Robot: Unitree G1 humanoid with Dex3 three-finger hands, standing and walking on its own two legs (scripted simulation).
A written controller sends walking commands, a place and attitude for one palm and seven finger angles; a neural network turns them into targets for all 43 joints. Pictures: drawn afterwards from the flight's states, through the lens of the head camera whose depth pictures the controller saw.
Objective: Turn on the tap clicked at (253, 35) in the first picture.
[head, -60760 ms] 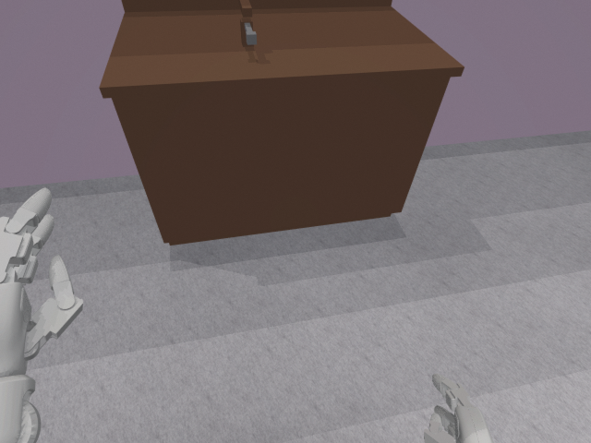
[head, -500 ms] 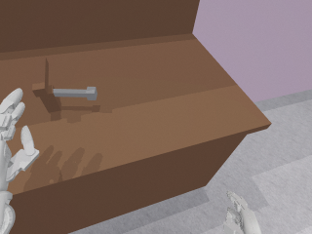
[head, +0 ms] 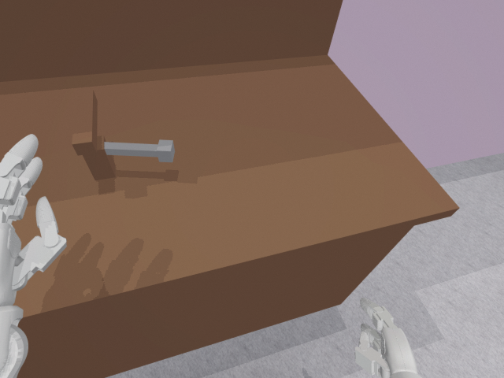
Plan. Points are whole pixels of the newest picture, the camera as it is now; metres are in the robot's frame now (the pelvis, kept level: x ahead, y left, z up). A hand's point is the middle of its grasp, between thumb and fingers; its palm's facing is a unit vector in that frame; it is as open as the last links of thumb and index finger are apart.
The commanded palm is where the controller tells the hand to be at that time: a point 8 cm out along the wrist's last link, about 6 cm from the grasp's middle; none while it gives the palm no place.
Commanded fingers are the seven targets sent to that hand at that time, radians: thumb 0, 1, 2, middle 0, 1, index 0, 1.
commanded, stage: look again from close up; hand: left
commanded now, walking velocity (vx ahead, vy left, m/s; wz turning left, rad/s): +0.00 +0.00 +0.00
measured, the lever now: (166, 151) +0.45 +0.21 +0.08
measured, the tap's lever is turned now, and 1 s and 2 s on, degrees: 74 74 74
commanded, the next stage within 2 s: come to a stop and stand still in 0.32 s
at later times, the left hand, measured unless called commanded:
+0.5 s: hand (73, 243) +0.22 +0.23 +0.16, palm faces +0.37 -0.86 -0.36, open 7.4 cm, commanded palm +0.16 +0.27 +0.17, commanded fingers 0.00 0.90 0.90 -0.20 -0.30 -0.20 -0.30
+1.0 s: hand (91, 268) +0.20 +0.22 +0.13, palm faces +0.26 -0.86 -0.44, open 7.4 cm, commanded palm +0.15 +0.25 +0.17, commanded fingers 0.00 0.90 0.90 -0.20 -0.30 -0.20 -0.30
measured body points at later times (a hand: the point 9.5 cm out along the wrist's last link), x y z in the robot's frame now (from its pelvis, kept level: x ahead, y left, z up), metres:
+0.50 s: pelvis +0.00 -0.01 +0.00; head +0.02 +0.01 +0.45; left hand +0.19 +0.28 +0.18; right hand +0.18 -0.24 -0.07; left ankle +0.01 +0.06 -0.74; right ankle +0.01 -0.13 -0.74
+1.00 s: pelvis -0.02 -0.02 +0.00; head +0.00 -0.02 +0.45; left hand +0.18 +0.26 +0.16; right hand +0.14 -0.24 -0.09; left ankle +0.01 +0.06 -0.74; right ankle +0.01 -0.13 -0.74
